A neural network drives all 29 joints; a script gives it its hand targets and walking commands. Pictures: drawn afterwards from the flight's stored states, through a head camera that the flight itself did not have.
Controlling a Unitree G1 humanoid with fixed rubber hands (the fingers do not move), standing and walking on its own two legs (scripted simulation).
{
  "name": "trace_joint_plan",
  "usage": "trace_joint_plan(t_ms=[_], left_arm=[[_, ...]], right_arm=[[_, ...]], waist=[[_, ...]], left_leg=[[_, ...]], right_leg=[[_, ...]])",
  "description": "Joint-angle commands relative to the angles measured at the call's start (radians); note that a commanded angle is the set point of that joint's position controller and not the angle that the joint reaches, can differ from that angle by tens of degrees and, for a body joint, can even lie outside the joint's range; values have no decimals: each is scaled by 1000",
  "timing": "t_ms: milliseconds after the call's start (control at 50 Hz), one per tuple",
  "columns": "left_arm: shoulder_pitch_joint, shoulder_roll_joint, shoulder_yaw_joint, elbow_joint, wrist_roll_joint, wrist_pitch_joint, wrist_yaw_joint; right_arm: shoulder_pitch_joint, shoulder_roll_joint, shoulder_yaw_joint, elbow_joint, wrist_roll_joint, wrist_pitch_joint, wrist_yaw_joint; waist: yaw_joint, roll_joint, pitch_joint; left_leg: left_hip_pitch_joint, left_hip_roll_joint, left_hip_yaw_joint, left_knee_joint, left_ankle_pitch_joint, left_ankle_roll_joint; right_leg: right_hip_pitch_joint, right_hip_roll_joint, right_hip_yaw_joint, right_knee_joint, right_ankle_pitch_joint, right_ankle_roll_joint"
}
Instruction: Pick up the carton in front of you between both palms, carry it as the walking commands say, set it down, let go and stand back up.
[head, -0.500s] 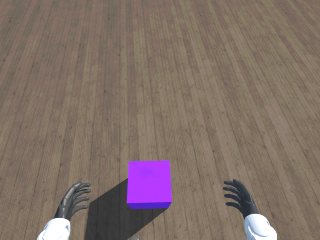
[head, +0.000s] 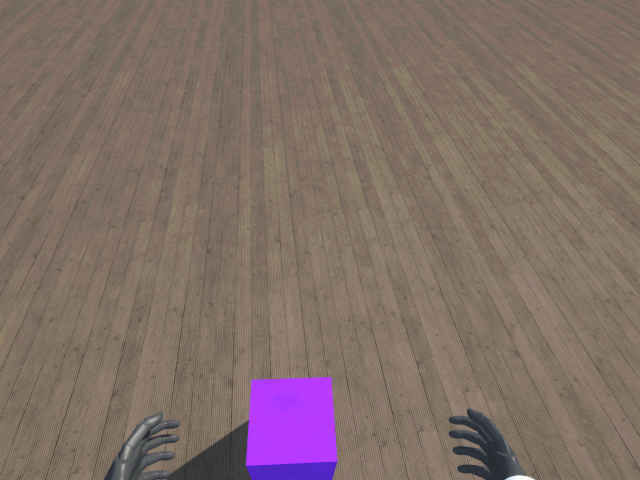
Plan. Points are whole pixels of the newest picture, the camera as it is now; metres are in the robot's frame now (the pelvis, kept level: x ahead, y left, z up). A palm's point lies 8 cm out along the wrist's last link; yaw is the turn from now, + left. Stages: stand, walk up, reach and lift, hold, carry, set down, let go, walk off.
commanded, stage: let go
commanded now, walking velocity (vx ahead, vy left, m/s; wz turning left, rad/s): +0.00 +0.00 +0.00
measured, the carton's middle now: (292, 433) +0.38 +0.05 -0.65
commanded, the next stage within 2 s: stand in 0.06 s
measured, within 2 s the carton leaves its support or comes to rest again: neither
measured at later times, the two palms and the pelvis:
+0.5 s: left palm out of the picture +0.14 +0.30 -0.10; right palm out of the picture +0.14 -0.28 -0.08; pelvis +0.01 +0.01 +0.00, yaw -1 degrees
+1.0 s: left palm out of the picture +0.11 +0.31 -0.10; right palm out of the picture +0.10 -0.28 -0.09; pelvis +0.00 +0.02 +0.00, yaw -1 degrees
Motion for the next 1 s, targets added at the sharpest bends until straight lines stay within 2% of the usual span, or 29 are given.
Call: trace_joint_plan(t_ms=[0,20,40,60,80,120,140,240,320,600,980], left_arm=[[-35,93,29,-95,-1,-15,3],[-46,122,28,-157,15,39,28],[-28,115,16,-134,9,50,40],[-43,227,45,7,2,-19,85],[-22,230,47,22,14,-49,97],[-30,206,37,51,17,-81,97],[-35,199,37,65,16,-92,96],[-37,224,33,133,13,-118,90],[-29,247,29,183,13,-129,97],[-30,277,12,295,10,-144,103],[-53,304,0,398,5,-154,101]], right_arm=[[-33,-96,-32,-95,-2,-13,-2],[34,-101,-43,-43,19,-43,-24],[14,-103,-30,-59,17,-51,-32],[-50,-216,-42,78,-27,-75,-72],[-34,-221,-45,82,-29,-87,-84],[-47,-211,-35,123,-31,-104,-88],[-56,-208,-34,139,-29,-110,-91],[-77,-233,-29,203,-22,-133,-89],[-76,-256,-27,247,-23,-141,-96],[-86,-294,-21,345,-16,-150,-100],[-102,-317,-6,447,-9,-154,-94]], waist=[[-2,11,-75],[-5,44,-130],[-10,13,-124],[18,-58,-82],[9,-53,-101],[3,-3,-109],[3,11,-111],[2,22,-172],[-2,40,-177],[-4,25,-158],[-4,20,-123]], left_leg=[[137,-35,41,-25,248,-6],[130,-68,48,11,245,-20],[117,-61,45,14,243,-15],[-48,48,24,42,234,-21],[-57,46,10,44,195,-14],[-86,51,-5,26,96,-4],[-92,55,-10,26,82,0],[-74,77,-29,39,218,14],[-55,89,-45,35,268,19],[-22,100,-57,14,307,29],[-25,109,-69,-47,212,36]], right_leg=[[-126,27,-47,-86,261,21],[-89,28,-42,-54,336,17],[-101,30,-46,-45,355,23],[-191,-36,-31,-30,249,46],[-169,-37,-10,-32,198,44],[-191,-44,16,-38,80,28],[-197,-44,17,-33,77,24],[-151,-56,28,-6,216,21],[-142,-61,35,-5,252,16],[-125,-79,43,-26,290,9],[-116,-96,60,-90,223,1]])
